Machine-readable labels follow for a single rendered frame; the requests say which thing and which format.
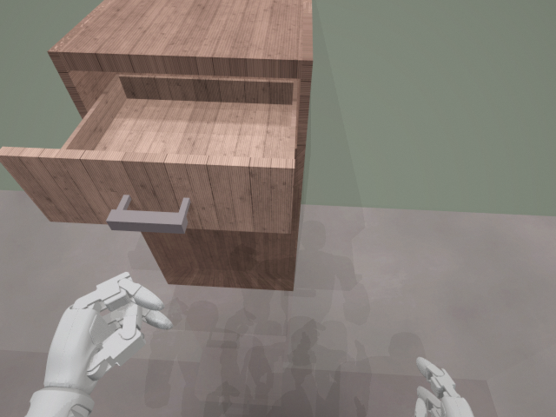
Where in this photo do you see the robot left hand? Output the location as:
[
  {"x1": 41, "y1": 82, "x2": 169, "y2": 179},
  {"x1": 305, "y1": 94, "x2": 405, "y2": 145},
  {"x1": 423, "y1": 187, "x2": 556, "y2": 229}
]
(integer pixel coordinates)
[{"x1": 44, "y1": 272, "x2": 173, "y2": 395}]

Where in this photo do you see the robot right hand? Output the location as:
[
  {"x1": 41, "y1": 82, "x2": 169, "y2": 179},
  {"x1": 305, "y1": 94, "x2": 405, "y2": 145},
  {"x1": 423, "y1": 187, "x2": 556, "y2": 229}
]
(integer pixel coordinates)
[{"x1": 414, "y1": 357, "x2": 474, "y2": 417}]

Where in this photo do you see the handle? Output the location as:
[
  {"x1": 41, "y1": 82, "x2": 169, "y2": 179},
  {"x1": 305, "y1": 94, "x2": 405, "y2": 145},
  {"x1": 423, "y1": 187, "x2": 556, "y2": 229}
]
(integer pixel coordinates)
[{"x1": 106, "y1": 195, "x2": 191, "y2": 234}]

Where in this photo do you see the cabinet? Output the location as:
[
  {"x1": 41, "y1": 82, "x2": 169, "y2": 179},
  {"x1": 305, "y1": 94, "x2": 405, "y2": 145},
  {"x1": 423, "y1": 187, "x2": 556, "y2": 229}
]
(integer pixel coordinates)
[{"x1": 47, "y1": 0, "x2": 313, "y2": 291}]

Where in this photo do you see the left robot forearm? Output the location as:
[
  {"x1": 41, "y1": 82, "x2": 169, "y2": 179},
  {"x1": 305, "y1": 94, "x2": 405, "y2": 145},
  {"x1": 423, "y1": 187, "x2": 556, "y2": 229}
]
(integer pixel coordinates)
[{"x1": 24, "y1": 387, "x2": 95, "y2": 417}]

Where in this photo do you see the drawer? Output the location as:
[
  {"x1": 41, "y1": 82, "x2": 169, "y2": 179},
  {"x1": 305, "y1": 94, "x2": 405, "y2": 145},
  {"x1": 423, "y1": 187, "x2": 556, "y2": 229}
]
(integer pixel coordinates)
[{"x1": 0, "y1": 74, "x2": 298, "y2": 234}]

